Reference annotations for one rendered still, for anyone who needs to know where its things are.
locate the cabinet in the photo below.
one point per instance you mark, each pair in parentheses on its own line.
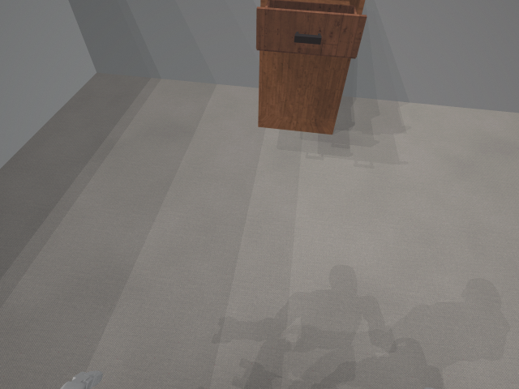
(299,91)

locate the robot left hand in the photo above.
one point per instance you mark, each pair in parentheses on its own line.
(84,380)

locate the drawer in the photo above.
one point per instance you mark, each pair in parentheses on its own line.
(339,25)

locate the handle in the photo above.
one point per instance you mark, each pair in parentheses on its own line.
(308,39)

